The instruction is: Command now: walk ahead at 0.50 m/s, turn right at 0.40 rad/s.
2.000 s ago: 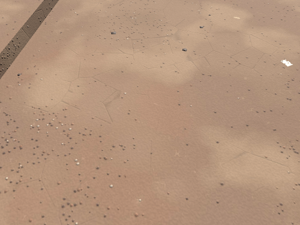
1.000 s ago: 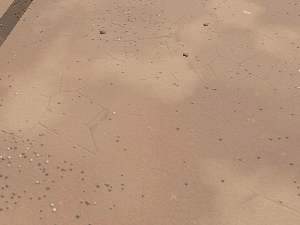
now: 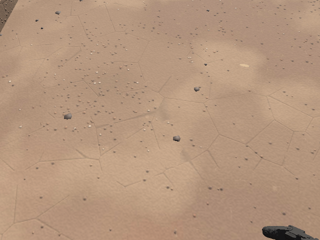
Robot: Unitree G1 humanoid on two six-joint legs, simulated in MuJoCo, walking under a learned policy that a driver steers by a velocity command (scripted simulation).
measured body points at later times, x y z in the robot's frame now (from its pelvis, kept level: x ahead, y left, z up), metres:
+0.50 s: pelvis +0.26 +0.03 +0.00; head +0.29 +0.04 +0.45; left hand +0.46 +0.24 -0.11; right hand +0.18 -0.20 -0.13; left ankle +0.18 +0.12 -0.74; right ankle +0.40 -0.11 -0.70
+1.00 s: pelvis +0.51 -0.03 +0.00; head +0.53 -0.05 +0.45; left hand +0.48 +0.22 -0.13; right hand +0.63 -0.29 -0.13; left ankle +0.67 +0.11 -0.68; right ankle +0.44 -0.09 -0.74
